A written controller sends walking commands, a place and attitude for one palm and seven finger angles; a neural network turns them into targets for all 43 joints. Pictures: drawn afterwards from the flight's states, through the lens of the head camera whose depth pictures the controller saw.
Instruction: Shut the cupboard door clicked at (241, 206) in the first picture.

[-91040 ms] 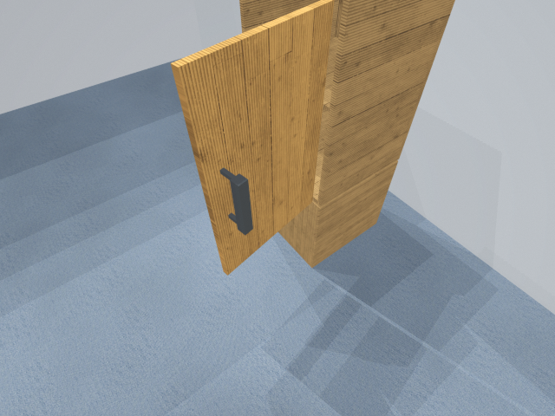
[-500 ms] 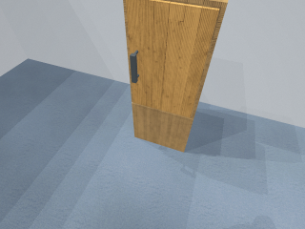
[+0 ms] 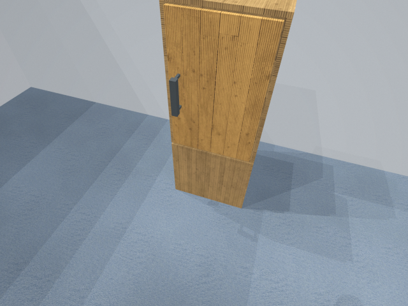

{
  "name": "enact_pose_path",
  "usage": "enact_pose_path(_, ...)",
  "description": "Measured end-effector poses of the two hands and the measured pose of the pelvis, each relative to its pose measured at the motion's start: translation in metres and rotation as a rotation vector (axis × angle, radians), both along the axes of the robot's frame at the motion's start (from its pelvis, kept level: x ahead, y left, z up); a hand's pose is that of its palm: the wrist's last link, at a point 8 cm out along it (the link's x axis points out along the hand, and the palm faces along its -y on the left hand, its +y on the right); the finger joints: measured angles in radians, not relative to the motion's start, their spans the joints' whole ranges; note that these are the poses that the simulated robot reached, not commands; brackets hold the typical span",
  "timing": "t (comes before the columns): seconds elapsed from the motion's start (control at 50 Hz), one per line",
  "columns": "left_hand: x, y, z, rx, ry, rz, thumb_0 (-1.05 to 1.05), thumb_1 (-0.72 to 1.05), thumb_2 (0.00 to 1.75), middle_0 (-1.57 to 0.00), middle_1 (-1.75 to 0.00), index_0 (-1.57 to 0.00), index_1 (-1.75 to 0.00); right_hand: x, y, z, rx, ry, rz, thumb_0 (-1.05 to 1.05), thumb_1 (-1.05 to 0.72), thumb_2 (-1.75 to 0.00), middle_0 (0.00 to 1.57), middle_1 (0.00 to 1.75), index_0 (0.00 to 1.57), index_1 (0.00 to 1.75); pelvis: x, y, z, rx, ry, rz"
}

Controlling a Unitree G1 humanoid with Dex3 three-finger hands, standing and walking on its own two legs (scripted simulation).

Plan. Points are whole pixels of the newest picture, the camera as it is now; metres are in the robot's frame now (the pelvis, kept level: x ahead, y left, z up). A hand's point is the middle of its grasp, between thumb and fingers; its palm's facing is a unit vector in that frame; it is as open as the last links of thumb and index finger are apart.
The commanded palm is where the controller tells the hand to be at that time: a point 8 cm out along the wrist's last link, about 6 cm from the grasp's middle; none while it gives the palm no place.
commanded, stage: look to check the result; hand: left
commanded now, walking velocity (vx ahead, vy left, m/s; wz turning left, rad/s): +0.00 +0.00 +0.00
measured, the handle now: (176, 95) +0.85 +0.14 -0.06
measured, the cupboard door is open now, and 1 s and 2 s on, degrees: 0 0 0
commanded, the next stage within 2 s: stand and wait in 0.58 s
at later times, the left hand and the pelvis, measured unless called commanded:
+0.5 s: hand out of the picture -0.02 +0.16 -0.18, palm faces +0.03 -0.98 -0.18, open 7.4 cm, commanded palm none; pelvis +0.01 -0.01 +0.00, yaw +0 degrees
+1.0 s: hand out of the picture +0.00 +0.15 -0.18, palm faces +0.04 -0.98 -0.18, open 7.4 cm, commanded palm none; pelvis +0.02 -0.02 +0.00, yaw +0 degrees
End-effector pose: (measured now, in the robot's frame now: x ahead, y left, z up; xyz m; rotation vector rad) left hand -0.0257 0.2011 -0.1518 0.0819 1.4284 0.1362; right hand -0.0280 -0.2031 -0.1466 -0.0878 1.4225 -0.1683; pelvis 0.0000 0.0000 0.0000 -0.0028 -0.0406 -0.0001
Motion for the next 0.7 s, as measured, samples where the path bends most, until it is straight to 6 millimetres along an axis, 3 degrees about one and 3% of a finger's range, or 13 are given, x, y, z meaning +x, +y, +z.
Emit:
enact_pose_path(0.32, -0.014, 0.009, 0.005, 0.04, 0.056, 0.004, 0.0, 0.91, 0.9, -0.2, -0.3, -0.2, -0.3, 0.003, -0.015, 0.0, -0.016, 0.015, 0.004, 0.01, -0.9, -0.9, 0.2, 0.3, 0.2, 0.3, 0.002, -0.006, 0.0, 0.001, -0.002, -0.005)
enact_pose_path(0.7, 0.018, 0.0, 0.005, 0.035, -0.002, -0.018, 0.0, 0.91, 0.89, -0.2, -0.3, -0.2, -0.3, 0.028, -0.028, 0.002, -0.024, -0.025, 0.019, 0.01, -0.9, -0.9, 0.2, 0.3, 0.2, 0.3, 0.01, -0.014, 0.002, 0.003, -0.002, -0.007)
